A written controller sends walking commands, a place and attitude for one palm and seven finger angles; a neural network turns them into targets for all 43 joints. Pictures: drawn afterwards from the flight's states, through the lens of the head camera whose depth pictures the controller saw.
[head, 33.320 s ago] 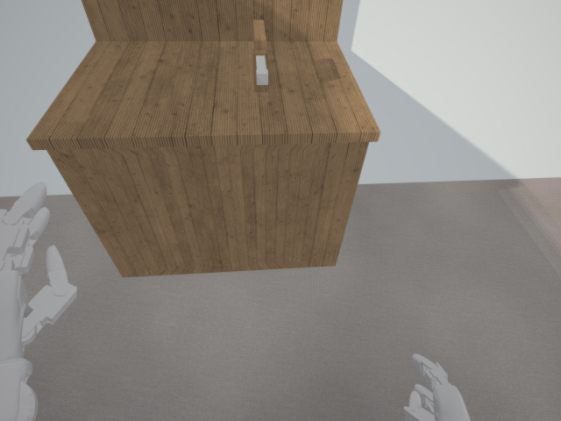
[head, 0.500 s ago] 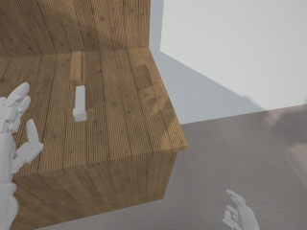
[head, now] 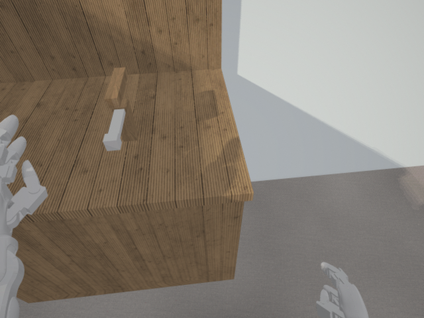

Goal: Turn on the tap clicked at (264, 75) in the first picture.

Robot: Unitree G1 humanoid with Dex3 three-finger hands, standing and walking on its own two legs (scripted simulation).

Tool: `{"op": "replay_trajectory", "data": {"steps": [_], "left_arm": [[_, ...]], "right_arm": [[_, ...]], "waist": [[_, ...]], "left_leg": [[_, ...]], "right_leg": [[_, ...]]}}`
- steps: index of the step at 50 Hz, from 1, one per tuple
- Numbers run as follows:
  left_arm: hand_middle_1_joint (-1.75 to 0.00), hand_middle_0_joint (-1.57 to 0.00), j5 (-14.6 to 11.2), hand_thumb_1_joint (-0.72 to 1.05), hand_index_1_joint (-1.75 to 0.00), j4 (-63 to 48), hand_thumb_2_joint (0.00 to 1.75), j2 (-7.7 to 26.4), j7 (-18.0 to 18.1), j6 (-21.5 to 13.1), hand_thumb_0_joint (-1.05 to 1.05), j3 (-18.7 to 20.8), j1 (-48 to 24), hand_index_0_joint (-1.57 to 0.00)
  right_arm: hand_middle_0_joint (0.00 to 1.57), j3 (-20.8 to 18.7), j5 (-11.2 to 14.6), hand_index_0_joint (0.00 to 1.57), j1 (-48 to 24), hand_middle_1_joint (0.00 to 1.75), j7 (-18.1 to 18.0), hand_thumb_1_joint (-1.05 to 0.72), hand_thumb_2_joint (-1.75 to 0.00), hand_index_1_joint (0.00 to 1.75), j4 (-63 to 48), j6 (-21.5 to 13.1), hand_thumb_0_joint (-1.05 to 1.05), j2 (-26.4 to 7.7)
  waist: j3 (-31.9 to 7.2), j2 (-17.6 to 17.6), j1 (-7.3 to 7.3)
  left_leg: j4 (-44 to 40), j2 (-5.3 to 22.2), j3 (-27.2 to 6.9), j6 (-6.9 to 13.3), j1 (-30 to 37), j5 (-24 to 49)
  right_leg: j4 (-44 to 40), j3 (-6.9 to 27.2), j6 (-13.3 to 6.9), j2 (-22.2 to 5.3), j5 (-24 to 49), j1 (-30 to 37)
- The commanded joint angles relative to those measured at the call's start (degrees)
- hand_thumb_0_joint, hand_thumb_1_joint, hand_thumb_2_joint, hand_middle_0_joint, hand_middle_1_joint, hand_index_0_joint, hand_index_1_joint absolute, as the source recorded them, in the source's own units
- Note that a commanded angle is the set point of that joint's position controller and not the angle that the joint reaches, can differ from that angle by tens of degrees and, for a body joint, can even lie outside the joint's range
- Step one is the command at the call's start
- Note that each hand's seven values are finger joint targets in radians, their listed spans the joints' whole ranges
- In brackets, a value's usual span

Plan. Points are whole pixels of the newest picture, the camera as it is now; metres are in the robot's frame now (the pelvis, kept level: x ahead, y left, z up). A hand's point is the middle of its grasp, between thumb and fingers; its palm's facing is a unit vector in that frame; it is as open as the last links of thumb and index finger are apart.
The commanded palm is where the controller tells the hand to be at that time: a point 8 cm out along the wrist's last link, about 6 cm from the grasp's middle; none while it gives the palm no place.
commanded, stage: turn the palm inward beside the body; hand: left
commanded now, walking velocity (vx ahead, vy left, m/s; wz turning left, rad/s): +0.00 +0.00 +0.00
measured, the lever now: (112, 141) +0.41 +0.27 +0.11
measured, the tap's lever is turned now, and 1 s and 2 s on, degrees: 0 0 0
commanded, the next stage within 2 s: reach beside the lever's end, fingers flat in 1.68 s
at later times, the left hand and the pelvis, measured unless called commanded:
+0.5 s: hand (75, 197) +0.24 +0.25 +0.16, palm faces +0.37 -0.89 -0.27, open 7.4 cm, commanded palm +0.19 +0.30 +0.18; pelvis +0.04 +0.01 +0.00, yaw -1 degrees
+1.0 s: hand (59, 218) +0.20 +0.25 +0.16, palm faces +0.41 -0.89 -0.19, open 7.4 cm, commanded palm +0.15 +0.29 +0.17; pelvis +0.01 +0.02 +0.01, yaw +0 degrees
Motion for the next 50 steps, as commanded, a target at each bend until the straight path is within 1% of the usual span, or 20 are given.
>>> {"op": "replay_trajectory", "data": {"steps": [1, 3, 4, 5, 8, 9, 10, 12, 15, 18, 20, 24, 25, 29, 30, 37, 44, 45, 49, 50], "left_arm": [[-0.30, -0.20, -0.7, 0.90, -0.30, -11.9, 0.90, 12.8, -3.1, 4.6, 0.00, -0.7, -12.5, -0.20], [-0.30, -0.20, -1.2, 0.90, -0.30, -13.6, 0.90, 14.3, -2.7, 5.2, 0.00, 2.5, -9.5, -0.20], [-0.30, -0.20, -1.5, 0.90, -0.30, -13.0, 0.90, 16.8, -2.0, 5.1, 0.00, 6.1, -6.9, -0.20], [-0.30, -0.20, -2.5, 0.90, -0.30, -14.9, 0.90, 14.6, -1.7, 4.1, 0.00, 6.1, -5.9, -0.20], [-0.30, -0.20, -4.6, 0.90, -0.30, -16.3, 0.90, 15.3, -0.1, 2.6, 0.00, 11.3, 1.8, -0.20], [-0.30, -0.20, -4.6, 0.90, -0.30, -17.4, 0.90, 16.5, 0.7, 2.4, 0.00, 13.2, 3.6, -0.20], [-0.30, -0.20, -5.2, 0.90, -0.30, -19.3, 0.90, 13.3, 0.8, 2.1, 0.00, 11.2, 4.6, -0.20], [-0.30, -0.20, -5.7, 0.90, -0.30, -18.9, 0.90, 11.3, 0.3, 2.7, 0.00, 10.7, 9.4, -0.20], [-0.30, -0.20, -5.8, 0.90, -0.30, -20.1, 0.90, 8.3, -1.7, 3.1, 0.00, 7.1, 10.7, -0.20], [-0.30, -0.20, -5.9, 0.90, -0.30, -23.3, 0.90, 7.3, -3.8, 1.9, 0.00, 3.6, 8.3, -0.20], [-0.30, -0.20, -5.4, 0.90, -0.30, -25.3, 0.90, 6.8, -3.6, 0.3, 0.00, 2.3, 7.5, -0.20], [-0.30, -0.20, -4.3, 0.90, -0.30, -25.5, 0.90, 8.7, -1.6, -2.0, 0.00, 4.6, 10.6, -0.20], [-0.30, -0.20, -4.2, 0.90, -0.30, -26.1, 0.90, 6.8, -1.0, -2.2, 0.00, 3.1, 9.8, -0.20], [-0.30, -0.20, -4.4, 0.90, -0.30, -23.6, 0.90, 6.2, 0.6, 0.5, 0.00, 3.7, 11.4, -0.20], [-0.30, -0.20, -4.8, 0.90, -0.30, -24.1, 0.90, 4.2, 0.6, 1.3, 0.00, 1.7, 11.1, -0.20], [-0.30, -0.20, -6.1, 0.90, -0.30, -24.7, 0.90, 2.7, -0.5, 6.7, 0.00, -1.8, 9.8, -0.20], [-0.30, -0.20, -4.3, 0.90, -0.30, -28.7, 0.90, 4.6, 2.2, 6.0, 0.00, -1.2, 8.8, -0.20], [-0.30, -0.20, -4.4, 0.90, -0.30, -29.3, 0.90, 2.6, 2.4, 5.7, 0.00, -3.1, 8.5, -0.20], [-0.30, -0.20, -5.2, 0.90, -0.30, -27.5, 0.90, 3.0, 2.6, 6.8, 0.00, -2.1, 11.5, -0.20], [-0.30, -0.20, -5.7, 0.90, -0.30, -28.2, 0.90, 1.2, 2.4, 7.2, 0.00, -3.8, 11.2, -0.20]], "right_arm": [[0.20, -2.2, 1.6, 0.20, -10.2, 0.30, -1.9, -0.90, -0.90, 0.30, -9.2, -3.2, 0.00, -5.2], [0.20, -2.5, 1.5, 0.20, -10.6, 0.30, -2.2, -0.90, -0.90, 0.30, -9.2, -3.2, 0.00, -5.0], [0.20, -2.5, 1.8, 0.20, -10.8, 0.30, -2.2, -0.90, -0.90, 0.30, -8.7, -3.1, 0.00, -4.8], [0.20, -2.5, 1.5, 0.20, -10.8, 0.30, -2.0, -0.90, -0.90, 0.30, -9.1, -3.2, 0.00, -4.3], [0.20, -3.4, 1.5, 0.20, -9.3, 0.30, -1.4, -0.90, -0.90, 0.30, -8.7, -3.2, 0.00, -4.1], [0.20, -3.3, 1.7, 0.20, -9.2, 0.30, -1.1, -0.90, -0.90, 0.30, -8.4, -3.2, 0.00, -4.2], [0.20, -3.2, 1.6, 0.20, -8.1, 0.30, -0.7, -0.90, -0.90, 0.30, -9.3, -3.4, 0.00, -3.9], [0.20, -3.3, 1.9, 0.20, -6.0, 0.30, -0.4, -0.90, -0.90, 0.30, -9.4, -3.8, 0.00, -4.4], [0.20, -3.2, 2.3, 0.20, -3.6, 0.30, -0.5, -0.90, -0.90, 0.30, -9.5, -4.9, 0.00, -5.1], [0.20, -3.4, 2.4, 0.20, -1.8, 0.30, -1.3, -0.90, -0.90, 0.30, -10.0, -7.1, 0.00, -5.8], [0.20, -3.5, 2.0, 0.20, -1.1, 0.30, -1.8, -0.90, -0.90, 0.30, -9.7, -8.6, 0.00, -5.7], [0.20, -3.3, 1.6, 0.20, -1.0, 0.30, -1.9, -0.90, -0.90, 0.30, -9.4, -10.1, 0.00, -5.5], [0.20, -3.3, 1.4, 0.20, -0.7, 0.30, -1.7, -0.90, -0.90, 0.30, -9.8, -10.2, 0.00, -5.2], [0.20, -2.6, 2.0, 0.20, -2.6, 0.30, -1.7, -0.90, -0.90, 0.30, -9.6, -9.9, 0.00, -4.9], [0.20, -2.5, 1.9, 0.20, -2.5, 0.30, -1.7, -0.90, -0.90, 0.30, -10.1, -9.8, 0.00, -4.8], [0.20, -1.6, 2.3, 0.20, -4.4, 0.30, -2.6, -0.90, -0.90, 0.30, -11.0, -9.5, 0.00, -5.2], [0.20, -0.8, 2.1, 0.20, -5.8, 0.30, -2.5, -0.90, -0.90, 0.30, -10.4, -10.0, 0.00, -4.3], [0.20, -0.7, 2.1, 0.20, -5.8, 0.30, -2.3, -0.90, -0.90, 0.30, -10.7, -10.1, 0.00, -4.1], [0.20, -0.6, 2.3, 0.20, -6.6, 0.30, -2.4, -0.90, -0.90, 0.30, -10.3, -10.1, 0.00, -4.4], [0.20, -0.6, 2.3, 0.20, -6.8, 0.30, -2.4, -0.90, -0.90, 0.30, -10.8, -10.0, 0.00, -4.3]], "waist": [[-4.8, -2.0, -2.20], [-5.5, -6.2, -1.09], [-4.8, -6.0, -0.12], [-6.1, -7.8, -0.06], [-9.7, -8.4, 1.04], [-11.3, -5.0, 1.70], [-13.0, -5.2, 0.95], [-14.2, -3.5, 0.53], [-13.0, -3.3, -1.11], [-11.7, -2.1, -1.72], [-12.1, -0.4, -1.75], [-11.9, -0.7, 0.17], [-13.2, -0.7, -0.35], [-9.0, 1.5, 0.72], [-9.7, 1.8, 0.27], [-6.9, -2.2, -0.22], [-5.9, 2.5, 0.39], [-6.2, 3.1, 0.07], [-5.0, 1.0, 0.50], [-5.6, 0.5, 0.13]], "left_leg": [[-1.2, 1.6, 0.4, 0.0, -5.2, -2.8], [-0.7, 2.2, -0.5, -0.5, -6.5, -2.1], [-0.6, 2.4, -0.5, -0.9, -6.6, -1.7], [-1.0, 2.6, -1.0, -1.0, -7.3, -1.2], [-0.7, 3.0, -0.6, -0.9, -7.5, 1.4], [-0.9, 2.7, -0.2, -0.9, -6.7, 2.8], [-1.4, 2.6, 0.2, -0.7, -6.4, 5.3], [-1.5, 2.5, 1.3, -0.3, -4.6, 10.3], [-1.9, 2.1, 2.3, 0.8, -2.0, 14.0], [-3.3, 1.7, 2.2, 2.1, 2.2, 17.4], [-3.5, 1.4, 1.9, 2.4, 4.7, 19.4], [-4.5, 0.9, 1.6, 2.0, 5.0, 20.0], [-4.7, 0.9, 1.6, 1.8, 5.3, 20.3], [-6.2, 1.1, 1.3, 1.0, 4.1, 17.6], [-6.4, 1.1, 1.3, 1.0, 4.4, 17.6], [-8.6, 1.5, 0.1, 1.5, 3.7, 11.2], [-9.6, 1.4, -0.5, 0.9, 4.2, 7.1], [-9.8, 1.3, -0.7, 0.8, 4.2, 6.1], [-10.2, 1.3, -0.9, 1.0, 3.0, 3.5], [-10.1, 1.2, -0.7, 1.2, 3.2, 3.5]], "right_leg": [[-18.3, 23.6, 7.3, -14.4, -17.8, 4.9], [-17.8, 24.7, 8.4, -15.4, -16.5, 6.6], [-17.7, 24.7, 8.3, -15.1, -16.6, 6.7], [-16.7, 24.3, 8.7, -15.5, -13.7, 7.9], [-13.2, 23.1, 9.1, -15.2, -0.2, 11.0], [-11.7, 22.6, 8.8, -14.8, 5.8, 12.2], [-9.1, 21.0, 8.9, -14.6, 15.0, 13.5], [-6.1, 18.0, 8.8, -13.3, 28.8, 14.0], [-4.9, 14.2, 8.8, -11.5, 36.6, 11.6], [-4.4, 8.9, 7.4, -8.5, 31.6, 6.9], [-4.4, 7.6, 6.6, -7.5, 29.3, 5.3], [-4.1, 5.8, 5.4, -6.1, 23.7, 4.5], [-4.0, 5.4, 5.2, -6.3, 23.0, 4.8], [-5.3, 4.6, 4.3, -5.6, 15.8, 3.3], [-5.5, 4.6, 4.2, -5.7, 15.7, 3.5], [-8.1, 4.5, 4.6, -5.4, 8.2, 2.8], [-8.9, 4.6, 4.1, -5.1, 2.1, 1.5], [-8.5, 4.3, 4.0, -5.2, 1.2, 1.2], [-9.5, 4.5, 4.1, -5.0, -0.6, 1.7], [-9.5, 4.6, 4.2, -5.3, -0.5, 1.9]]}}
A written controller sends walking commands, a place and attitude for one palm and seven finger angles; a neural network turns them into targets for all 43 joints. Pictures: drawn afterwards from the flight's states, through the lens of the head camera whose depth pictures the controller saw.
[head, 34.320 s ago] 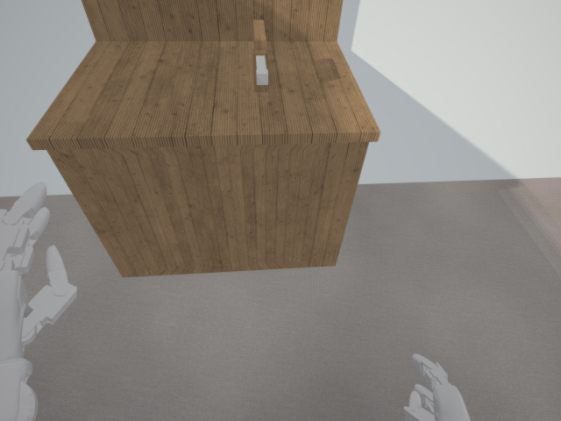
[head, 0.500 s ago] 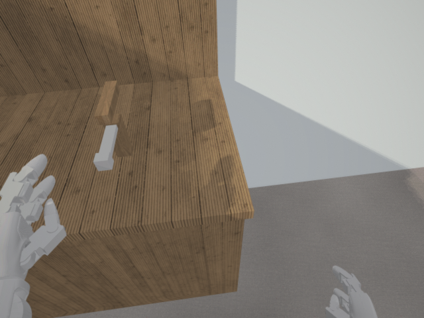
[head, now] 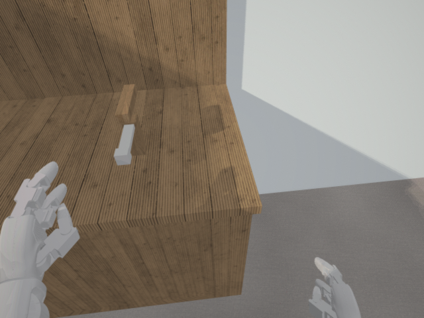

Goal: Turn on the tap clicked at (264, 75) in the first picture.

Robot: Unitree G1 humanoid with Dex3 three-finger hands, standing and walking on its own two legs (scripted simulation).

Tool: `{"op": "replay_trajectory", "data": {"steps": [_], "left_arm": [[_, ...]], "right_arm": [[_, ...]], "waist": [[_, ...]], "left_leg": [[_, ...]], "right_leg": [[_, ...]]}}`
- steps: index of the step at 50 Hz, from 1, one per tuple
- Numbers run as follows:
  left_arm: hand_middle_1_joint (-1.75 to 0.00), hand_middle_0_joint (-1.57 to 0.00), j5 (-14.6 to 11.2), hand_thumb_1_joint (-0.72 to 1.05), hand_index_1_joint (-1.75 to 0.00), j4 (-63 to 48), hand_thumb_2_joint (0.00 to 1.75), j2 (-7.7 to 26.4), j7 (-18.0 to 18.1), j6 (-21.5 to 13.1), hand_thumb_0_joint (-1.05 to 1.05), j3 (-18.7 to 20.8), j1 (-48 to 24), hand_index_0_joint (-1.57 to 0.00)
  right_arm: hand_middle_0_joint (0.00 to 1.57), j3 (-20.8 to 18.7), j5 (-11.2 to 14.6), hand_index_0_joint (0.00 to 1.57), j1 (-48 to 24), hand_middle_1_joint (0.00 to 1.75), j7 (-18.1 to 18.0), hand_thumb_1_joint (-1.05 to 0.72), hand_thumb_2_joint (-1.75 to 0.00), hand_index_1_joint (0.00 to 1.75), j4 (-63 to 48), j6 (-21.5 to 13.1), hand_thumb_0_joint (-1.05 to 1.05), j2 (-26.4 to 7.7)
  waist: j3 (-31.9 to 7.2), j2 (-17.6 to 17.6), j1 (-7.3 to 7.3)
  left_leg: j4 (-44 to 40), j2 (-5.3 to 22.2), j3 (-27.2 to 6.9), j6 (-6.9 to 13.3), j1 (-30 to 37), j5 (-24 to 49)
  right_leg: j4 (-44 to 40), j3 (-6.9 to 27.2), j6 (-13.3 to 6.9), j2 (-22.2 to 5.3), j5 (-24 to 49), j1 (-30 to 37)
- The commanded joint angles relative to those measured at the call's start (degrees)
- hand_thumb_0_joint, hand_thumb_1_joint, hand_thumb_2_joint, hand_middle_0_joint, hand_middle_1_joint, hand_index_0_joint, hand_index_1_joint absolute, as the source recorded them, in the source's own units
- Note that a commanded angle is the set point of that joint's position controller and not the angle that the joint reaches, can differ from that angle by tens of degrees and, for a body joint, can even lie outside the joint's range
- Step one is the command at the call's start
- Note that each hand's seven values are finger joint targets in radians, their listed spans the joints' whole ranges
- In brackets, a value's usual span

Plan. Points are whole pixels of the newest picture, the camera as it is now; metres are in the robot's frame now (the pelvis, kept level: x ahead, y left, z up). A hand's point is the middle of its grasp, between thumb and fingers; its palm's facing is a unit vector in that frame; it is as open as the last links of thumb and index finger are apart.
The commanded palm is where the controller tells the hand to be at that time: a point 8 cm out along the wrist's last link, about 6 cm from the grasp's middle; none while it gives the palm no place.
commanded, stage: turn the palm inward beside the body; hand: left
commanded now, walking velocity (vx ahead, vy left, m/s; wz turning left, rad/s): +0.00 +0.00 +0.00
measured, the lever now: (123, 156) +0.40 +0.25 +0.10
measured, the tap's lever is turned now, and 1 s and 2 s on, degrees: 0 0 0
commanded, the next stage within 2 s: reach beside the lever's end, fingers flat in 0.68 s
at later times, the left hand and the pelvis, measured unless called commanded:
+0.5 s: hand (88, 232) +0.19 +0.21 +0.15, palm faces +0.41 -0.90 -0.15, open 7.4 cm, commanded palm +0.14 +0.25 +0.17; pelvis +0.01 -0.02 +0.00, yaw +0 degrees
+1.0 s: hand (93, 227) +0.20 +0.21 +0.15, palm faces +0.46 -0.87 -0.15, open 7.4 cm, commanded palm +0.16 +0.25 +0.16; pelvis +0.01 -0.03 +0.00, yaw +1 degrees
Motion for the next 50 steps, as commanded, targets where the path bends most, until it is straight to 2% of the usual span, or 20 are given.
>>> {"op": "replay_trajectory", "data": {"steps": [1, 3, 4, 5, 9, 10, 14, 15, 18, 19, 22, 24, 25, 29, 33, 38, 42, 44, 47, 50], "left_arm": [[-0.30, -0.20, -1.1, 0.90, -0.30, -12.7, 0.90, 7.8, 0.3, -2.9, 0.00, 5.4, -3.9, -0.20], [-0.30, -0.20, -1.9, 0.90, -0.30, -11.9, 0.90, 7.3, 0.0, -1.5, 0.00, 5.1, -3.3, -0.20], [-0.30, -0.20, -1.8, 0.90, -0.30, -11.3, 0.90, 7.8, 0.1, -0.8, 0.00, 5.8, -2.6, -0.20], [-0.30, -0.20, -2.2, 0.90, -0.30, -12.3, 0.90, 6.2, 0.0, -0.6, 0.00, 4.2, -3.8, -0.20], [-0.30, -0.20, -1.9, 0.90, -0.30, -14.1, 0.90, 9.1, 1.0, -0.2, 0.00, 6.6, -5.6, -0.20], [-0.30, -0.20, -2.1, 0.90, -0.30, -15.0, 0.90, 7.4, 1.2, -0.4, 0.00, 5.1, -6.2, -0.20], [-0.30, -0.20, -2.0, 0.90, -0.30, -14.6, 0.90, 8.7, 1.5, -0.6, 0.00, 6.3, -5.1, -0.20], [-0.30, -0.20, -2.2, 0.90, -0.30, -15.1, 0.90, 6.9, 1.2, -0.7, 0.00, 4.3, -5.5, -0.20], [-0.30, -0.20, -2.7, 0.90, -0.30, -13.6, 0.90, 7.6, 0.9, 0.0, 0.00, 5.5, -3.9, -0.20], [-0.30, -0.20, -2.5, 0.90, -0.30, -12.6, 0.90, 8.3, 0.8, 0.5, 0.00, 6.4, -2.7, -0.20], [-0.30, -0.20, -3.3, 0.90, -0.30, -12.9, 0.90, 7.0, 0.1, 1.1, 0.00, 5.6, -3.2, -0.20], [-0.30, -0.20, -3.0, 0.90, -0.30, -13.3, 0.90, 8.4, 0.4, 1.1, 0.00, 7.2, -3.2, -0.20], [-0.30, -0.20, -3.0, 0.90, -0.30, -14.3, 0.90, 6.7, 0.4, 0.9, 0.00, 5.5, -3.8, -0.20], [-0.30, -0.20, -2.5, 0.90, -0.30, -13.6, 0.90, 8.3, 1.0, -0.1, 0.00, 7.2, -3.0, -0.20], [-0.30, -0.20, -2.9, 0.90, -0.30, -13.3, 0.90, 7.3, 0.5, -0.8, 0.00, 6.3, -2.9, -0.20], [-0.30, -0.20, -3.0, 0.90, -0.30, -13.4, 0.90, 7.1, 0.0, -0.6, 0.00, 6.2, -2.6, -0.20], [-0.30, -0.20, -3.2, 0.90, -0.30, -10.5, 0.90, 7.8, 0.3, -0.5, 0.00, 7.7, -4.3, -0.20], [-0.30, -0.20, -3.0, 0.90, -0.30, -10.0, 0.90, 8.8, 0.7, -0.6, 0.00, 8.8, -5.7, -0.20], [-0.30, -0.20, -3.4, 0.90, -0.30, -7.5, 0.90, 8.9, 0.7, -0.6, 0.00, 8.3, -10.7, -0.20], [-0.30, -0.20, -2.9, 0.90, -0.30, -6.5, 0.90, 8.6, 0.9, -1.0, 0.00, 7.0, -15.2, -0.20]], "right_arm": [[0.20, -2.6, 0.5, 0.20, -9.0, 0.30, -0.4, -0.90, -0.90, 0.30, -9.5, -3.6, 0.00, -6.3], [0.20, -2.5, 0.6, 0.20, -9.2, 0.30, -0.6, -0.90, -0.90, 0.30, -9.5, -3.3, 0.00, -6.5], [0.20, -2.4, 0.9, 0.20, -9.6, 0.30, -0.7, -0.90, -0.90, 0.30, -9.1, -3.2, 0.00, -6.4], [0.20, -2.4, 1.0, 0.20, -9.9, 0.30, -0.8, -0.90, -0.90, 0.30, -9.5, -3.2, 0.00, -6.3], [0.20, -2.5, 0.9, 0.20, -9.7, 0.30, -0.8, -0.90, -0.90, 0.30, -8.8, -3.5, 0.00, -6.4], [0.20, -2.5, 0.8, 0.20, -9.8, 0.30, -0.7, -0.90, -0.90, 0.30, -9.3, -3.7, 0.00, -6.2], [0.20, -2.6, 0.8, 0.20, -9.4, 0.30, -0.5, -0.90, -0.90, 0.30, -8.4, -4.1, 0.00, -6.4], [0.20, -2.4, 0.8, 0.20, -9.4, 0.30, -0.5, -0.90, -0.90, 0.30, -8.9, -4.2, 0.00, -6.1], [0.20, -2.7, 0.6, 0.20, -9.2, 0.30, -0.5, -0.90, -0.90, 0.30, -8.9, -4.2, 0.00, -6.5], [0.20, -2.7, 0.8, 0.20, -9.0, 0.30, -0.5, -0.90, -0.90, 0.30, -8.4, -4.1, 0.00, -6.6], [0.20, -2.9, 0.9, 0.20, -9.0, 0.30, -0.6, -0.90, -0.90, 0.30, -9.1, -3.8, 0.00, -6.7], [0.20, -2.8, 0.9, 0.20, -8.5, 0.30, -0.6, -0.90, -0.90, 0.30, -8.5, -3.7, 0.00, -6.6], [0.20, -2.9, 0.9, 0.20, -8.5, 0.30, -0.5, -0.90, -0.90, 0.30, -9.0, -3.7, 0.00, -6.3], [0.20, -2.9, 0.7, 0.20, -7.8, 0.30, -0.4, -0.90, -0.90, 0.30, -8.5, -3.9, 0.00, -6.5], [0.20, -3.1, 0.6, 0.20, -7.6, 0.30, -0.4, -0.90, -0.90, 0.30, -9.0, -4.2, 0.00, -6.6], [0.20, -3.3, 0.8, 0.20, -7.4, 0.30, -0.3, -0.90, -0.90, 0.30, -8.9, -4.0, 0.00, -6.5], [0.20, -3.3, 1.0, 0.20, -7.3, 0.30, -0.6, -0.90, -0.90, 0.30, -8.4, -3.4, 0.00, -6.5], [0.20, -3.3, 1.0, 0.20, -7.9, 0.30, -0.7, -0.90, -0.90, 0.30, -7.8, -3.3, 0.00, -6.4], [0.20, -3.3, 1.1, 0.20, -8.3, 0.30, -1.0, -0.90, -0.90, 0.30, -7.5, -3.4, 0.00, -6.4], [0.20, -3.3, 1.2, 0.20, -9.3, 0.30, -1.3, -0.90, -0.90, 0.30, -7.0, -3.5, 0.00, -6.3]], "waist": [[-2.7, -0.3, 0.10], [-1.9, -2.6, 0.02], [-0.6, -1.5, 0.32], [-0.9, -2.7, -0.35], [-1.0, 0.2, 0.22], [-1.7, -1.1, -0.26], [-2.3, 1.1, 0.15], [-1.9, 0.6, -0.31], [-3.0, -2.2, 0.01], [-1.9, -1.4, 0.27], [-3.2, -4.0, -0.02], [-3.4, -1.6, 0.40], [-3.7, -1.0, 0.01], [-3.5, -2.2, 0.32], [-5.0, -4.0, -0.18], [-5.6, -3.0, -0.11], [-3.8, -5.1, -0.38], [-2.9, -2.4, -0.15], [-2.2, -4.0, -1.05], [-1.8, -2.0, -1.62]], "left_leg": [[-6.9, 2.3, -2.8, -0.2, 0.0, 2.9], [-6.9, 2.3, -2.9, 0.0, -0.9, 2.0], [-7.0, 2.3, -2.9, 0.0, -1.0, 1.3], [-6.9, 2.2, -2.9, 0.2, -0.6, 1.2], [-6.3, 2.1, -2.8, 0.2, -0.5, 1.7], [-6.1, 2.1, -2.9, 0.2, -0.2, 2.6], [-5.5, 2.0, -2.6, 0.1, 0.1, 3.6], [-5.7, 1.9, -2.7, 0.2, 0.1, 3.3], [-5.1, 2.1, -2.5, 0.3, -0.5, 5.1], [-5.1, 2.1, -2.4, 0.3, -0.6, 5.5], [-4.5, 2.1, -2.1, 0.5, -0.5, 7.4], [-4.7, 2.1, -2.0, 0.3, 0.3, 8.7], [-4.6, 2.0, -1.9, 0.3, 0.8, 9.3], [-4.1, 1.9, -1.9, 0.4, 0.6, 10.1], [-3.3, 2.0, -1.8, 0.5, 0.1, 10.3], [-3.0, 2.0, -1.5, 0.4, -0.1, 10.7], [-3.2, 2.0, -1.8, 0.3, -1.6, 8.9], [-3.1, 1.9, -1.7, 0.3, -1.0, 8.2], [-2.9, 2.0, -2.1, 0.2, -2.5, 5.5], [-2.8, 1.9, -2.1, 0.1, -2.2, 3.8]], "right_leg": [[-8.7, 3.6, 3.3, -3.5, -0.5, 0.2], [-9.3, 3.9, 3.5, -3.7, -1.6, 0.5], [-9.9, 4.1, 3.4, -3.6, -2.3, 0.2], [-10.1, 4.2, 3.6, -3.8, -2.5, 0.1], [-10.6, 5.0, 3.5, -4.0, -2.9, 0.1], [-10.4, 5.1, 3.6, -4.3, -2.2, 0.7], [-10.5, 5.3, 3.5, -4.2, -1.0, 0.9], [-10.2, 5.1, 3.5, -4.3, -1.1, 0.7], [-10.3, 5.8, 3.8, -4.6, 1.4, 2.2], [-10.7, 5.9, 3.7, -4.5, 2.0, 2.2], [-10.3, 6.4, 4.3, -4.9, 5.9, 3.4], [-9.9, 5.9, 4.1, -4.7, 7.8, 3.7], [-9.5, 5.7, 4.1, -4.8, 8.8, 3.5], [-9.4, 6.0, 4.4, -4.7, 11.0, 3.8], [-9.2, 7.6, 5.3, -5.9, 14.9, 5.0], [-9.1, 8.2, 5.5, -6.4, 17.2, 5.9], [-9.9, 8.8, 5.7, -6.6, 14.6, 5.4], [-10.6, 9.3, 5.5, -6.5, 12.6, 4.5], [-11.9, 11.1, 6.0, -7.3, 7.4, 3.8], [-13.0, 12.0, 5.8, -7.8, 2.7, 2.9]]}}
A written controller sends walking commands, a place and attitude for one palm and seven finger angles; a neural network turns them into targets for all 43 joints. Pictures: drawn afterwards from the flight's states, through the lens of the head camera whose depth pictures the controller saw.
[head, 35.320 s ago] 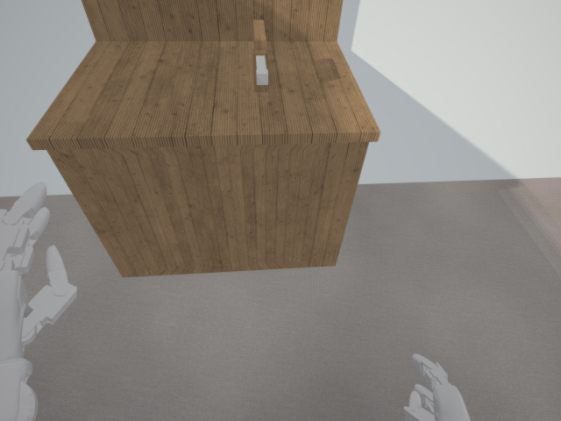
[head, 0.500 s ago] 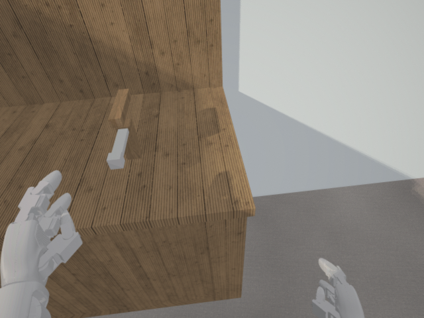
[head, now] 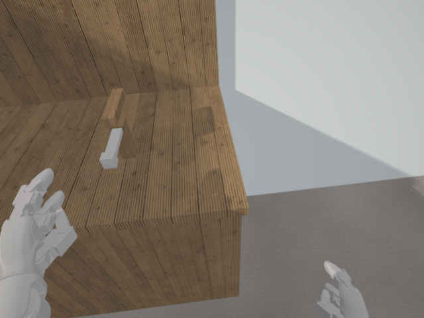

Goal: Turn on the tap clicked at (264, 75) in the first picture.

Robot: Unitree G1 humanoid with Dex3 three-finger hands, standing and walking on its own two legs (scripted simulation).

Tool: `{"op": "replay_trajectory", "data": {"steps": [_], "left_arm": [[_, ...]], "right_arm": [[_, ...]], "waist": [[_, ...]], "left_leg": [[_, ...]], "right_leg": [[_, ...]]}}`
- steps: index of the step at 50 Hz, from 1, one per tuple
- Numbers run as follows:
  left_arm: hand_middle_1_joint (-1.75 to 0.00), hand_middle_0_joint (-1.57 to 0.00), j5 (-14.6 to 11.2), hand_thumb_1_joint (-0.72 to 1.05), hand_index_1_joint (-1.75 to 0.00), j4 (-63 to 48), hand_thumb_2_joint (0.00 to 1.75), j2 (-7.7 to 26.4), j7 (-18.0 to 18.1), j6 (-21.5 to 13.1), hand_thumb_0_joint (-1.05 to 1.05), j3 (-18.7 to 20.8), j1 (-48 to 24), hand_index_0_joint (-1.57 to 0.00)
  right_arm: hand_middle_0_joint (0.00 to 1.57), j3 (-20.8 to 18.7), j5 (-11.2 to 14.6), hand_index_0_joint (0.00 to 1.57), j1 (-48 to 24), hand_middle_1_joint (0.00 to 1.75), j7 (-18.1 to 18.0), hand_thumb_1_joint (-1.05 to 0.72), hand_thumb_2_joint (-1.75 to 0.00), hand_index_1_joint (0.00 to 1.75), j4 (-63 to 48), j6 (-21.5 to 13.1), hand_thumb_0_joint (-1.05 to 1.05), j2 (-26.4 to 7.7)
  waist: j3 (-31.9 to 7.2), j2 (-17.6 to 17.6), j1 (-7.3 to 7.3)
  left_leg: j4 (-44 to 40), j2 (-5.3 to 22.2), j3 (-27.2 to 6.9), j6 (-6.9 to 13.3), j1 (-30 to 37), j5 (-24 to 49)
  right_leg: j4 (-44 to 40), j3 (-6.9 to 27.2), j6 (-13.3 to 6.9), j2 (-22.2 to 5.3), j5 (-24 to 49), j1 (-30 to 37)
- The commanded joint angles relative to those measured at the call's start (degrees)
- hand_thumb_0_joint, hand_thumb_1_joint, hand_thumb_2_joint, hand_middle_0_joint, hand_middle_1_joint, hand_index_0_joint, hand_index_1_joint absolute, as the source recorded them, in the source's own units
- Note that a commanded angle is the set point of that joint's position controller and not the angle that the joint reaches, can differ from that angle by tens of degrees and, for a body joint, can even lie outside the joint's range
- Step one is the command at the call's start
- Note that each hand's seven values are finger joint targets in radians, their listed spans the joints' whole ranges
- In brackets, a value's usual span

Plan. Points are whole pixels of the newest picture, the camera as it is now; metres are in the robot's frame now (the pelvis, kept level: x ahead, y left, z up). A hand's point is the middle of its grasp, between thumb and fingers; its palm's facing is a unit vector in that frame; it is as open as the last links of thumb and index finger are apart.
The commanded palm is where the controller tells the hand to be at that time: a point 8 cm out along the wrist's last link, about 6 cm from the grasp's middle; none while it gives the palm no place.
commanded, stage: reach beside the lever's end, fingers flat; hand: left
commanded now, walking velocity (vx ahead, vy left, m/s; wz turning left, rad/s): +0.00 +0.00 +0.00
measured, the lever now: (109, 160) +0.39 +0.28 +0.10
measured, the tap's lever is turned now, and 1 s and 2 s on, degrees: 0 0 0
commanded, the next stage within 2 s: push the lever round in 1.98 s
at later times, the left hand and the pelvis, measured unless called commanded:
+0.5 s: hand (79, 208) +0.25 +0.26 +0.13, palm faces +0.44 -0.89 -0.12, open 7.5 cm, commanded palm +0.21 +0.31 +0.14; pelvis +0.01 +0.02 +0.00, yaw -1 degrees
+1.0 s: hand (81, 192) +0.29 +0.28 +0.12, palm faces +0.46 -0.88 -0.10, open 7.6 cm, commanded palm +0.25 +0.33 +0.12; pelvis +0.00 +0.03 +0.01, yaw -1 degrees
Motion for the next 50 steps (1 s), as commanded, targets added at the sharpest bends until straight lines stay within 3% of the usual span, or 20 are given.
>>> {"op": "replay_trajectory", "data": {"steps": [1, 4, 8, 10, 12, 14, 15, 18, 21, 24, 28, 34, 38, 39, 40, 42, 44, 45, 49, 50], "left_arm": [[-0.30, -0.20, 0.6, 0.90, -0.30, -10.1, 0.90, 9.6, 0.3, -4.6, 0.00, 4.6, -13.1, -0.20], [-0.30, -0.20, 1.2, 0.90, -0.30, -8.5, 0.90, 11.6, 0.5, -4.4, 0.00, 6.0, -14.2, -0.20], [-0.30, -0.20, 0.6, 0.90, -0.30, -5.3, 0.90, 11.2, 0.4, -3.1, 0.00, 6.7, -14.9, -0.20], [-0.30, -0.20, 0.8, 0.90, -0.30, -5.6, 0.90, 10.6, 0.8, -2.9, 0.00, 6.3, -16.1, -0.20], [-0.29, -0.20, 0.6, 0.90, -0.29, -4.3, 0.90, 10.7, 1.0, -2.8, 0.00, 7.0, -15.7, -0.20], [-0.29, -0.20, 1.2, 0.90, -0.29, -4.1, 0.90, 11.5, 1.3, -3.1, 0.00, 8.1, -14.6, -0.20], [-0.29, -0.19, 1.1, 0.90, -0.29, -4.3, 0.90, 9.4, 1.1, -3.6, 0.00, 6.1, -15.6, -0.19], [-0.28, -0.19, 1.4, 0.90, -0.28, -3.9, 0.90, 9.7, 0.6, -4.6, 0.00, 5.9, -16.4, -0.19], [-0.27, -0.19, 2.2, 0.90, -0.27, -2.8, 0.90, 8.9, 0.7, -5.5, 0.00, 4.2, -19.6, -0.19], [-0.26, -0.19, 2.7, 0.90, -0.26, -1.9, 0.90, 11.1, 1.2, -6.1, 0.00, 6.5, -21.0, -0.19], [-0.25, -0.18, 2.7, 0.90, -0.25, 0.9, 0.90, 10.4, 1.1, -6.7, 0.00, 5.6, -23.2, -0.18], [-0.24, -0.18, 3.2, 0.90, -0.24, 4.2, 0.90, 10.5, 1.0, -6.8, 0.00, 5.6, -25.0, -0.18], [-0.23, -0.18, 2.8, 0.90, -0.23, 6.4, 0.90, 10.0, 0.7, -6.8, 0.00, 5.3, -27.4, -0.18], [-0.22, -0.18, 3.2, 0.90, -0.22, 6.7, 0.90, 11.5, 1.0, -7.0, 0.00, 6.7, -27.0, -0.18], [-0.22, -0.17, 3.3, 0.90, -0.22, 6.5, 0.90, 9.3, 0.9, -7.2, 0.00, 4.7, -27.5, -0.17], [-0.22, -0.17, 3.3, 0.90, -0.22, 8.5, 0.90, 10.0, 1.2, -7.2, 0.00, 5.0, -29.9, -0.17], [-0.21, -0.17, 3.8, 0.90, -0.21, 10.6, 0.90, 12.7, 1.7, -7.4, 0.00, 7.5, -32.8, -0.17], [-0.21, -0.17, 3.8, 0.90, -0.21, 10.9, 0.90, 11.1, 1.6, -7.8, 0.00, 5.6, -35.5, -0.17], [-0.20, -0.17, 4.8, 0.90, -0.20, 12.6, 0.90, 13.8, 2.0, -9.5, 0.00, 7.1, -40.0, -0.17], [-0.20, -0.17, 4.8, 0.90, -0.20, 13.7, 0.90, 12.1, 1.8, -9.8, 0.00, 5.5, -39.8, -0.17]], "right_arm": [[0.20, -2.0, 0.2, 0.20, -9.2, 0.30, -0.4, -0.90, -0.90, 0.30, -8.8, -3.8, 0.00, -5.1], [0.20, -2.1, 0.2, 0.20, -9.8, 0.30, -0.5, -0.90, -0.90, 0.30, -8.3, -3.5, 0.00, -5.3], [0.20, -2.2, 0.1, 0.20, -9.9, 0.30, -0.7, -0.90, -0.90, 0.30, -8.7, -2.6, 0.00, -5.3], [0.20, -2.0, 0.2, 0.20, -9.8, 0.30, -0.6, -0.90, -0.90, 0.30, -9.0, -2.2, 0.00, -5.0], [0.20, -2.1, -0.1, 0.20, -9.3, 0.30, -0.6, -0.90, -0.90, 0.30, -9.0, -2.0, 0.00, -5.3], [0.20, -2.2, -0.1, 0.20, -8.5, 0.30, -0.5, -0.90, -0.90, 0.30, -8.7, -1.7, 0.00, -5.3], [0.20, -2.1, -0.2, 0.20, -8.1, 0.30, -0.5, -0.90, -0.90, 0.30, -9.3, -1.7, 0.00, -5.2], [0.20, -2.3, -0.4, 0.20, -7.4, 0.30, -0.5, -0.90, -0.90, 0.30, -9.3, -1.9, 0.00, -5.7], [0.20, -2.3, -0.4, 0.20, -7.2, 0.30, -0.6, -0.90, -0.90, 0.30, -9.0, -1.9, 0.00, -5.7], [0.20, -2.4, -0.6, 0.20, -7.3, 0.30, -0.9, -0.90, -0.90, 0.30, -8.1, -1.7, 0.00, -5.8], [0.20, -2.4, -0.7, 0.20, -7.2, 0.30, -0.9, -0.90, -0.90, 0.30, -8.3, -1.2, 0.00, -5.9], [0.20, -2.4, -0.6, 0.20, -7.7, 0.30, -0.7, -0.90, -0.90, 0.30, -7.7, -0.4, 0.00, -5.9], [0.20, -2.6, -0.7, 0.20, -7.5, 0.30, -0.7, -0.90, -0.90, 0.30, -8.2, 0.1, 0.00, -6.1], [0.20, -2.7, -0.7, 0.20, -7.8, 0.30, -0.7, -0.90, -0.90, 0.30, -7.8, 0.4, 0.00, -6.1], [0.20, -2.5, -0.7, 0.20, -7.6, 0.30, -0.5, -0.90, -0.90, 0.30, -8.3, 0.5, 0.00, -5.9], [0.20, -2.5, -0.7, 0.20, -7.6, 0.30, -0.6, -0.90, -0.90, 0.30, -8.1, 0.7, 0.00, -6.1], [0.20, -2.5, -0.6, 0.20, -7.9, 0.30, -0.9, -0.90, -0.90, 0.30, -7.1, 1.3, 0.00, -6.2], [0.20, -2.3, -0.7, 0.20, -8.1, 0.30, -0.9, -0.90, -0.90, 0.30, -7.5, 1.4, 0.00, -6.2], [0.20, -2.5, -1.0, 0.20, -7.9, 0.30, -1.1, -0.90, -0.90, 0.30, -6.7, 1.4, 0.00, -6.4], [0.20, -2.4, -1.0, 0.20, -7.7, 0.30, -0.9, -0.90, -0.90, 0.30, -7.0, 1.4, 0.00, -6.4]], "waist": [[-1.7, -3.0, -1.09], [-3.3, -2.5, -0.49], [-5.2, -5.3, -0.33], [-5.6, -2.5, -0.19], [-6.3, -4.4, -0.19], [-6.7, -3.2, 0.39], [-6.6, -3.7, -0.27], [-6.9, -3.8, -0.61], [-5.0, -2.6, -1.42], [-5.4, -2.2, -1.04], [-7.0, -3.9, -1.37], [-7.6, -0.1, -0.99], [-8.1, -4.4, -1.49], [-7.7, -2.6, -0.90], [-8.1, -2.8, -1.25], [-7.0, -3.6, -1.78], [-5.3, -2.5, -1.73], [-5.7, -3.3, -2.53], [-8.4, 0.6, -2.49], [-9.0, 0.2, -2.76]], "left_leg": [[-2.5, 0.3, -0.6, 2.3, -3.2, 3.6], [-2.6, 0.2, -0.6, 2.3, -3.4, 3.7], [-2.9, 0.2, -0.4, 2.2, -3.9, 4.9], [-3.9, 0.0, -0.1, 2.3, -2.4, 6.0], [-4.0, 0.2, -0.1, 2.3, -2.1, 7.9], [-4.5, 0.0, 0.2, 2.4, -0.9, 9.9], [-5.1, 0.0, 0.4, 2.5, -0.1, 10.8], [-5.1, 0.0, 0.6, 2.6, 0.8, 12.8], [-5.7, 0.0, 0.5, 2.6, 1.9, 12.6], [-6.0, -0.1, 0.4, 2.5, 2.2, 12.6], [-6.3, -0.1, 0.2, 2.3, 1.9, 12.7], [-7.0, -0.2, 0.3, 1.5, 3.1, 14.4], [-7.1, -0.1, 0.3, 1.7, 2.8, 15.1], [-7.4, 0.0, 0.4, 1.4, 3.1, 15.0], [-7.5, 0.0, 0.3, 1.3, 3.4, 15.5], [-7.4, 0.0, 0.5, 1.6, 2.9, 14.5], [-7.8, 0.0, 0.4, 1.7, 2.0, 12.1], [-7.9, -0.1, 0.2, 1.8, 2.0, 11.2], [-7.5, -0.2, 0.3, 1.8, 3.1, 10.9], [-7.4, -0.2, 0.3, 1.8, 3.1, 11.1]], "right_leg": [[-12.0, 13.4, 7.5, -9.4, 1.7, 1.9], [-11.9, 13.9, 7.5, -9.4, 1.5, 3.2], [-11.1, 13.9, 8.0, -9.6, 5.2, 5.2], [-10.5, 12.0, 7.1, -8.5, 5.3, 4.7], [-9.6, 11.4, 7.3, -8.2, 10.0, 5.6], [-8.7, 9.7, 6.9, -7.2, 12.9, 5.7], [-8.2, 8.6, 6.7, -6.8, 13.9, 5.3], [-7.6, 8.0, 6.6, -6.3, 17.1, 5.3], [-7.9, 7.2, 5.9, -5.6, 14.6, 3.3], [-8.2, 7.1, 5.6, -5.5, 13.9, 3.8], [-8.0, 7.0, 5.6, -5.4, 13.8, 4.5], [-7.8, 6.3, 4.9, -5.0, 14.6, 4.9], [-7.9, 6.2, 5.2, -4.9, 16.1, 5.5], [-8.0, 6.1, 5.0, -4.8, 15.3, 5.4], [-7.7, 5.9, 4.9, -4.8, 15.6, 5.3], [-8.2, 6.1, 5.2, -4.8, 14.8, 4.3], [-8.9, 6.4, 5.0, -4.6, 11.8, 3.7], [-8.9, 6.5, 5.1, -4.8, 10.9, 3.3], [-8.7, 6.8, 4.7, -4.6, 9.9, 3.4], [-8.5, 6.7, 4.8, -4.7, 10.2, 3.4]]}}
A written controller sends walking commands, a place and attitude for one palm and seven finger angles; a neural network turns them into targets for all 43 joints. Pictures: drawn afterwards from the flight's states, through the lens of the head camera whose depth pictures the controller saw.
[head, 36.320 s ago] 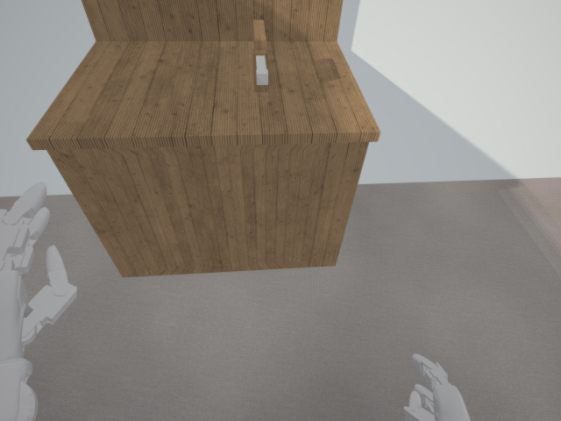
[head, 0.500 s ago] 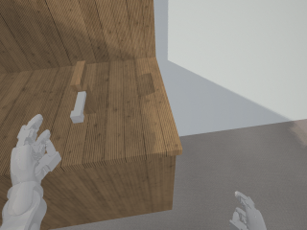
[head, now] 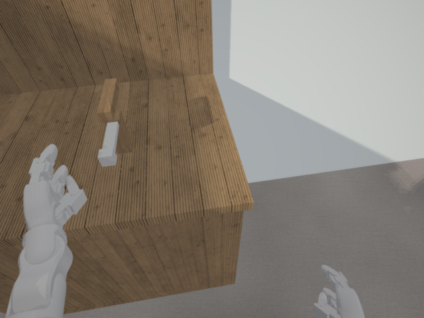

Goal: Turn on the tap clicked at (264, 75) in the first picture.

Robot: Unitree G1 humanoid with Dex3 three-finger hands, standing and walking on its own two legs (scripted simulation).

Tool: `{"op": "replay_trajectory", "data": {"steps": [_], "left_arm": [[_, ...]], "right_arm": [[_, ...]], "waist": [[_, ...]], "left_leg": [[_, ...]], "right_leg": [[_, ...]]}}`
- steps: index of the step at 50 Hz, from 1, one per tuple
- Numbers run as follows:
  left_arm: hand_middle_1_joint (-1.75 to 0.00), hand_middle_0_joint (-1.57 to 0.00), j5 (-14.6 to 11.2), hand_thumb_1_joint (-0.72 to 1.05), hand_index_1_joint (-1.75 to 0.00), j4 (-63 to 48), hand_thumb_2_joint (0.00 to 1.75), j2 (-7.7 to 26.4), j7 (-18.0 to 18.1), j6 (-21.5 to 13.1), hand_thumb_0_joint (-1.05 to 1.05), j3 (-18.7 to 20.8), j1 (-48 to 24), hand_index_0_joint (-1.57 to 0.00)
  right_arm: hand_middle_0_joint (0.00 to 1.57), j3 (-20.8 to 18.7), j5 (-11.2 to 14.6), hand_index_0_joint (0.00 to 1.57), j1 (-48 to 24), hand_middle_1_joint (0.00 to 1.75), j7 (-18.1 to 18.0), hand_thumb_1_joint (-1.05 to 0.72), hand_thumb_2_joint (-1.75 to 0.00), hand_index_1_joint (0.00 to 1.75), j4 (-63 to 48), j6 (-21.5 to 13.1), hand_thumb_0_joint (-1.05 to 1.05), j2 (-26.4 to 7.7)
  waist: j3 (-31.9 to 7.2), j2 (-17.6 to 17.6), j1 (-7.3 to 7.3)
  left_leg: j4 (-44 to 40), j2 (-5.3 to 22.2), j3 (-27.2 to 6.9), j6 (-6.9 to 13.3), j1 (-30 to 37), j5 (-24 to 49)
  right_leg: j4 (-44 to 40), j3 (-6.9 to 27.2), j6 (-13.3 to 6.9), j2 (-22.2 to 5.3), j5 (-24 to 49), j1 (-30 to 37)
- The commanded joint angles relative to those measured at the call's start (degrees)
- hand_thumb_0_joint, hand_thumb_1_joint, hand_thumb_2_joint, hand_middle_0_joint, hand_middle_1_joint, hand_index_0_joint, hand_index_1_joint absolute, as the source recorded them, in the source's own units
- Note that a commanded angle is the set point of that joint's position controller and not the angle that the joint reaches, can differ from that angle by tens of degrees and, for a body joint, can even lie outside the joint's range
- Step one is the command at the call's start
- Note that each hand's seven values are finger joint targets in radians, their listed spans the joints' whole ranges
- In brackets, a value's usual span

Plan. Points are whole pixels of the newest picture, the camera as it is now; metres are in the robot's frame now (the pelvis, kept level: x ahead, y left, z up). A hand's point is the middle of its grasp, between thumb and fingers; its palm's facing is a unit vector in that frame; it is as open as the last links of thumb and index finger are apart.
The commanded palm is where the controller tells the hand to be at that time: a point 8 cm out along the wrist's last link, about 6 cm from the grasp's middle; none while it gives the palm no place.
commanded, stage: reach beside the lever's end, fingers flat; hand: left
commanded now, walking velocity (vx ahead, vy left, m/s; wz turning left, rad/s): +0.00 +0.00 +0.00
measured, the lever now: (107, 157) +0.39 +0.26 +0.09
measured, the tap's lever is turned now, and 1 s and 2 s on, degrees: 0 0 5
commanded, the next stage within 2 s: push the lever round in 0.98 s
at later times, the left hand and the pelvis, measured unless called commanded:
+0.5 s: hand (86, 175) +0.33 +0.28 +0.10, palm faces +0.49 -0.87 -0.10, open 7.8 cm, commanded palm +0.30 +0.32 +0.10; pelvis +0.00 +0.00 +0.00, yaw -1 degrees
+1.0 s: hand (89, 174) +0.34 +0.28 +0.09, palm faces +0.47 -0.88 -0.10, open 7.8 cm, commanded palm +0.30 +0.32 +0.09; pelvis +0.01 +0.01 +0.00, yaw -1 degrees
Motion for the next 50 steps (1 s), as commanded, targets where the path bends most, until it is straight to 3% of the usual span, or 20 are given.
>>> {"op": "replay_trajectory", "data": {"steps": [1, 4, 7, 9, 10, 13, 14, 15, 21, 23, 24, 26, 32, 34, 35, 39, 45, 48, 49, 50], "left_arm": [[-0.19, -0.16, 0.8, 0.90, -0.19, -10.3, 0.90, 12.4, -0.2, -6.5, 0.00, 4.2, -18.5, -0.16], [-0.19, -0.16, 0.7, 0.90, -0.19, -6.5, 0.90, 13.4, -0.7, -7.0, 0.00, 5.5, -17.8, -0.16], [-0.18, -0.16, 0.0, 0.90, -0.18, -2.5, 0.90, 12.3, -1.5, -6.6, 0.00, 4.8, -18.7, -0.16], [-0.17, -0.16, 0.1, 0.90, -0.17, -0.2, 0.90, 15.3, -1.3, -6.2, 0.00, 7.8, -19.8, -0.16], [-0.17, -0.16, 0.2, 0.90, -0.17, -0.5, 0.90, 14.4, -1.3, -6.4, 0.00, 6.7, -21.9, -0.16], [-0.16, -0.16, 0.6, 0.90, -0.16, -0.8, 0.90, 16.0, -0.8, -7.2, 0.00, 8.3, -22.7, -0.16], [-0.16, -0.15, 1.4, 0.90, -0.16, -0.8, 0.90, 18.6, -0.2, -8.1, 0.00, 10.4, -22.7, -0.15], [-0.16, -0.15, 1.5, 0.90, -0.16, -1.0, 0.90, 16.0, -0.3, -8.9, 0.00, 8.1, -23.5, -0.15], [-0.15, -0.15, 1.7, 0.90, -0.15, 3.3, 0.90, 15.7, -1.6, -12.5, 0.00, 6.9, -27.3, -0.15], [-0.15, -0.15, 1.2, 0.90, -0.15, 6.0, 0.90, 14.8, -2.6, -12.3, 0.00, 5.8, -28.0, -0.15], [-0.15, -0.15, 1.4, 0.90, -0.15, 8.0, 0.90, 17.7, -2.6, -12.2, 0.00, 8.8, -27.8, -0.15], [-0.15, -0.15, 1.2, 0.90, -0.15, 9.0, 0.90, 16.6, -3.3, -11.9, 0.00, 6.8, -30.5, -0.15], [-0.15, -0.15, 1.7, 0.90, -0.15, 9.0, 0.90, 19.0, -2.4, -14.4, 0.00, 9.3, -31.7, -0.15], [-0.15, -0.15, 2.1, 0.90, -0.15, 10.2, 0.90, 21.0, -2.0, -15.1, 0.00, 11.7, -29.0, -0.15], [-0.15, -0.15, 2.0, 0.90, -0.15, 10.2, 0.90, 19.3, -2.1, -15.4, 0.00, 10.5, -28.3, -0.15], [-0.15, -0.15, 2.1, 0.90, -0.15, 10.5, 0.90, 20.2, -2.6, -14.9, 0.00, 11.5, -26.7, -0.15], [-0.15, -0.15, 1.6, 0.90, -0.15, 7.4, 0.90, 14.9, -3.1, -15.3, 0.00, 6.9, -27.5, -0.15], [-0.15, -0.15, 1.3, 0.90, -0.15, 6.2, 0.90, 15.9, -3.0, -15.9, 0.00, 8.2, -25.2, -0.15], [-0.15, -0.15, 1.9, 0.90, -0.15, 5.5, 0.90, 17.3, -2.5, -16.2, 0.00, 9.4, -24.7, -0.15], [-0.15, -0.15, 1.8, 0.90, -0.15, 5.5, 0.90, 15.9, -2.5, -16.2, 0.00, 8.5, -24.0, -0.15]], "right_arm": [[0.20, -2.7, 0.1, 0.20, -6.2, 0.30, -0.4, -0.90, -0.90, 0.30, -7.9, -3.2, 0.00, -7.1], [0.20, -2.9, 0.0, 0.20, -5.6, 0.30, -0.4, -0.90, -0.90, 0.30, -7.4, -3.1, 0.00, -7.3], [0.20, -3.0, 0.3, 0.20, -5.2, 0.30, -0.4, -0.90, -0.90, 0.30, -7.8, -2.8, 0.00, -7.7], [0.20, -3.1, 0.5, 0.20, -4.8, 0.30, -0.5, -0.90, -0.90, 0.30, -7.4, -2.3, 0.00, -7.8], [0.20, -3.0, 0.5, 0.20, -4.7, 0.30, -0.5, -0.90, -0.90, 0.30, -7.9, -2.1, 0.00, -7.9], [0.20, -3.4, 0.1, 0.20, -4.1, 0.30, -0.2, -0.90, -0.90, 0.30, -8.2, -1.7, 0.00, -7.8], [0.20, -3.5, 0.0, 0.20, -3.8, 0.30, -0.1, -0.90, -0.90, 0.30, -7.6, -1.4, 0.00, -7.8], [0.20, -3.4, -0.1, 0.20, -3.3, 0.30, 0.2, -0.90, -0.90, 0.30, -8.0, -1.5, 0.00, -7.6], [0.20, -3.8, -0.1, 0.20, -1.6, 0.30, 0.5, -0.90, -0.90, 0.30, -7.0, -1.4, 0.00, -8.2], [0.20, -3.9, 0.1, 0.20, -1.2, 0.30, 0.3, -0.90, -0.90, 0.30, -6.8, -1.5, 0.00, -8.5], [0.20, -4.0, 0.2, 0.20, -0.9, 0.30, 0.1, -0.90, -0.90, 0.30, -6.2, -1.2, 0.00, -8.7], [0.20, -3.9, 0.5, 0.20, -0.7, 0.30, -0.1, -0.90, -0.90, 0.30, -6.7, -0.9, 0.00, -8.8], [0.20, -4.3, -0.2, 0.20, 0.9, 0.30, 0.5, -0.90, -0.90, 0.30, -6.8, -0.7, 0.00, -8.8], [0.20, -4.4, -0.4, 0.20, 1.3, 0.30, 0.7, -0.90, -0.90, 0.30, -6.5, -0.3, 0.00, -8.6], [0.20, -4.4, -0.4, 0.20, 1.6, 0.30, 1.0, -0.90, -0.90, 0.30, -7.1, -0.2, 0.00, -8.5], [0.20, -4.5, -0.1, 0.20, 1.6, 0.30, 1.1, -0.90, -0.90, 0.30, -7.2, 0.4, 0.00, -8.5], [0.20, -4.8, -0.1, 0.20, 1.9, 0.30, 1.2, -0.90, -0.90, 0.30, -7.5, -0.1, 0.00, -8.6], [0.20, -5.2, -0.2, 0.20, 2.2, 0.30, 1.4, -0.90, -0.90, 0.30, -7.3, -0.3, 0.00, -8.8], [0.20, -5.1, -0.3, 0.20, 1.8, 0.30, 1.3, -0.90, -0.90, 0.30, -7.0, -0.1, 0.00, -8.6], [0.20, -5.1, -0.4, 0.20, 2.0, 0.30, 1.4, -0.90, -0.90, 0.30, -7.2, 0.0, 0.00, -8.5]], "waist": [[-10.8, 1.3, -1.08], [-11.3, 1.2, -0.53], [-11.1, -2.2, -0.88], [-10.5, -2.4, -0.24], [-11.5, -3.4, -0.94], [-13.8, -1.1, -0.38], [-13.8, 1.1, -0.03], [-14.6, 0.9, -0.62], [-13.7, 0.3, -2.23], [-13.1, -0.7, -2.65], [-12.3, -0.8, -2.44], [-12.6, -0.8, -2.97], [-17.9, 0.3, -2.21], [-17.4, 1.2, -1.18], [-17.7, 0.4, -1.39], [-16.0, 1.8, -1.00], [-15.0, 0.6, -2.54], [-17.0, -0.3, -1.89], [-16.6, 1.4, -1.50], [-17.0, 0.1, -1.76]], "left_leg": [[-4.0, 1.2, -1.8, -0.4, 2.2, 8.9], [-4.0, 1.1, -1.9, -0.5, 1.6, 8.7], [-3.9, 1.2, -1.6, -0.2, 0.3, 8.5], [-4.2, 1.1, -1.7, -0.1, -0.9, 7.4], [-4.2, 1.1, -1.5, 0.0, -0.6, 7.8], [-3.4, 1.0, -1.1, 0.0, -0.1, 10.4], [-3.3, 1.1, -1.2, -0.1, 0.2, 11.1], [-3.1, 1.0, -1.2, -0.1, 0.5, 11.5], [-2.0, 1.2, -1.2, 0.3, -0.6, 11.0], [-1.9, 1.2, -1.2, 0.4, -1.1, 9.9], [-1.8, 1.2, -1.3, 0.5, -1.7, 9.3], [-1.9, 1.0, -1.2, 0.6, -2.3, 8.2], [-1.0, 1.1, -1.4, 0.3, -1.2, 11.4], [-0.9, 1.1, -1.5, 0.2, -1.7, 12.5], [-1.1, 1.2, -1.4, 0.2, -1.9, 12.8], [-1.1, 1.4, -1.2, 0.1, -2.2, 14.1], [-1.1, 1.7, -1.7, -0.3, 0.2, 15.4], [-0.7, 1.7, -1.7, -0.7, 0.8, 17.6], [-0.6, 1.7, -1.7, -0.9, 1.0, 18.1], [-0.8, 1.7, -1.7, -1.0, 1.0, 18.2]], "right_leg": [[-5.7, 4.7, 2.9, -3.4, 8.1, 3.4], [-5.5, 4.5, 2.8, -3.1, 8.2, 3.7], [-5.7, 4.7, 3.1, -3.3, 9.1, 4.0], [-6.0, 5.0, 3.1, -3.2, 7.9, 4.4], [-5.8, 4.9, 3.4, -3.4, 8.5, 4.5], [-5.0, 5.4, 3.3, -3.5, 12.0, 5.8], [-4.7, 5.3, 3.0, -3.3, 12.3, 5.8], [-4.3, 5.1, 3.2, -3.3, 13.0, 5.7], [-3.5, 5.0, 3.1, -2.9, 13.4, 3.7], [-3.9, 5.0, 3.2, -2.9, 12.5, 2.7], [-4.1, 5.2, 3.2, -2.8, 11.7, 2.5], [-4.3, 5.4, 3.2, -3.0, 10.6, 2.3], [-2.8, 5.4, 3.2, -2.8, 14.1, 4.2], [-2.3, 5.1, 3.0, -2.6, 14.9, 4.7], [-2.1, 5.0, 3.1, -2.6, 15.6, 5.0], [-2.0, 4.9, 2.8, -2.5, 16.8, 5.0], [-2.3, 4.1, 2.9, -2.0, 16.3, 2.5], [-1.8, 4.1, 2.8, -2.0, 18.5, 3.7], [-1.6, 4.1, 2.8, -2.1, 18.3, 3.6], [-1.6, 4.0, 2.9, -2.1, 18.6, 3.9]]}}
